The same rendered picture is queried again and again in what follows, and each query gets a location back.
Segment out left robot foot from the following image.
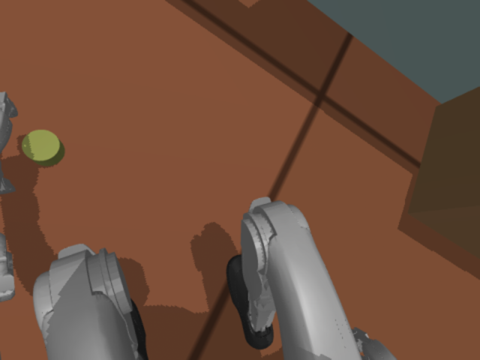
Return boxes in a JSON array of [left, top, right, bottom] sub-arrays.
[[130, 299, 149, 360]]

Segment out left robot hand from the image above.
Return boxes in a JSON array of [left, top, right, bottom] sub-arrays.
[[0, 91, 18, 194]]

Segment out left robot arm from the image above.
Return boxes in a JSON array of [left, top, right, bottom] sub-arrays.
[[0, 161, 15, 360]]

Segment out right robot foot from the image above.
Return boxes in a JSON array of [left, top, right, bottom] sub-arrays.
[[226, 254, 274, 350]]

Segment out right robot hand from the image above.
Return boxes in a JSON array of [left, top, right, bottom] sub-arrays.
[[352, 327, 397, 360]]

